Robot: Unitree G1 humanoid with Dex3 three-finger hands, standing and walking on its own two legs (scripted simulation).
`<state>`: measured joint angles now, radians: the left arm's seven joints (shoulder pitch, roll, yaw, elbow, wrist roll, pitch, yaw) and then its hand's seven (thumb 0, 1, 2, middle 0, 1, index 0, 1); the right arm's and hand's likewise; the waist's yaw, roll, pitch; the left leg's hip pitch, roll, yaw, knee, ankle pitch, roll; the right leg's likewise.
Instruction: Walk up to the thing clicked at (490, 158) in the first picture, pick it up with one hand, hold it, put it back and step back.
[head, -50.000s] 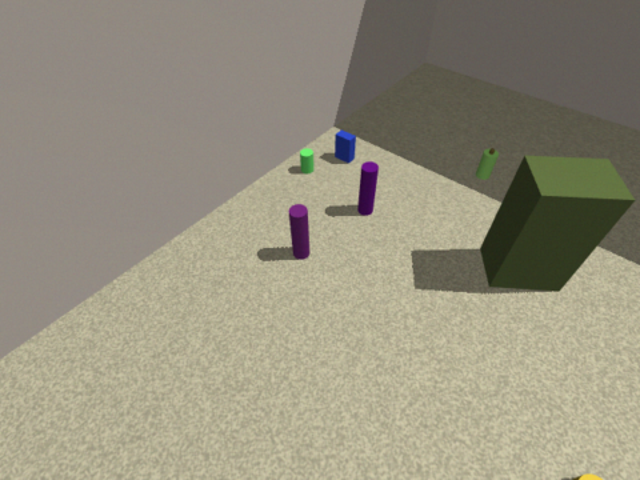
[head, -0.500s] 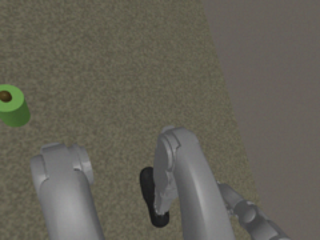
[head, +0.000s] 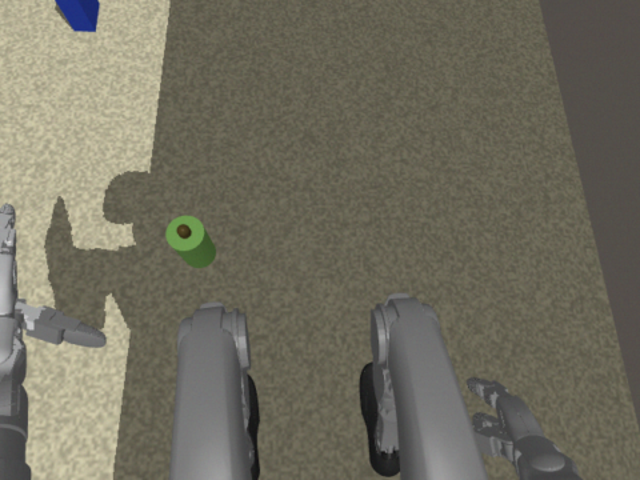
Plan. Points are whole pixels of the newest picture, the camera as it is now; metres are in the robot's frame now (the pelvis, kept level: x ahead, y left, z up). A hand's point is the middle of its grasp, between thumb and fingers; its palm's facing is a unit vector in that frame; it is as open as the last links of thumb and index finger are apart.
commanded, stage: home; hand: left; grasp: from the side
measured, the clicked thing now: (191, 241) +0.47 +0.24 -0.34
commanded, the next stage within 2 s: none
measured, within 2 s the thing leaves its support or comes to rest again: neither
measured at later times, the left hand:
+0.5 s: hand (2, 330) +0.27 +0.24 +0.13, palm faces +0.21 -0.90 -0.37, open 17.4 cm
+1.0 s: hand out of the picture +0.23 +0.20 +0.25, palm faces +0.23 -0.93 -0.29, open 17.6 cm
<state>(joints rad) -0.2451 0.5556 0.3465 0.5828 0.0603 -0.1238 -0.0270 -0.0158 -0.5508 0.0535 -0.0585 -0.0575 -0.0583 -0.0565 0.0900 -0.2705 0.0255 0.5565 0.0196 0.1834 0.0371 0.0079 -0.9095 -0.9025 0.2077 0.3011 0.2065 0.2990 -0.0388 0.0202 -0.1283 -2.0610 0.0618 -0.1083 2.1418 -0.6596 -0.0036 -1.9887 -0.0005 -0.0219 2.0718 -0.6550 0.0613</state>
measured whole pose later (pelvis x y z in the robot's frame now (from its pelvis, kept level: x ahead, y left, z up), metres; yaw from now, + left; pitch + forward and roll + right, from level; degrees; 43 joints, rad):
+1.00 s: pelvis +0.08 +0.00 +0.30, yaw +6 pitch +8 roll -2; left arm 0.49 0.21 -0.02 -0.05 -0.01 0.30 0.15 -0.01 -0.57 0.04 -0.05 -0.05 -0.05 -0.05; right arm 0.28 -0.20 0.04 0.46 0.02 -0.09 -0.19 0.01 -0.90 -0.90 0.21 0.30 0.21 0.30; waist -0.02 0.04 -0.14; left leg -0.67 0.05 -0.03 0.99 -0.47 -0.02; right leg -0.61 -0.03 -0.04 0.94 -0.47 0.04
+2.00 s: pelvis +0.08 -0.01 +0.31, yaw +6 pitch +7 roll -2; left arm 0.45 0.20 -0.01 0.02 -0.01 0.26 0.13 -0.01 -0.55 0.05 -0.06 -0.06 -0.06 -0.05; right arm 0.27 -0.21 0.03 0.51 0.01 -0.13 -0.19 0.02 -0.90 -0.90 0.21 0.30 0.21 0.30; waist -0.01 0.04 -0.10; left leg -0.63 0.06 -0.03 0.94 -0.44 -0.04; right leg -0.58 -0.03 -0.05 0.91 -0.45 0.02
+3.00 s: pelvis +0.08 -0.01 +0.31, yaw +7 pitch +4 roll -1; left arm 0.35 0.23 -0.02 0.23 0.05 0.14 0.08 -0.01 0.30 0.74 -0.20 -0.28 -0.20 -0.28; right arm 0.22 -0.23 0.02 0.62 -0.07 -0.09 -0.12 0.01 -0.90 -0.90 0.21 0.30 0.20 0.30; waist 0.00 0.01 -0.04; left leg -0.55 0.04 -0.02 0.91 -0.43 -0.03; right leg -0.52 -0.04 -0.03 0.89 -0.45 0.02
